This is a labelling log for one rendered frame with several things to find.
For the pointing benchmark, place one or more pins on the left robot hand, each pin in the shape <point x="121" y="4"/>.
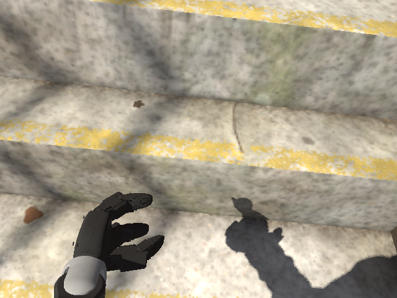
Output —
<point x="99" y="238"/>

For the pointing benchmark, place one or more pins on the left robot forearm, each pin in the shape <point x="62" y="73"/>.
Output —
<point x="82" y="277"/>

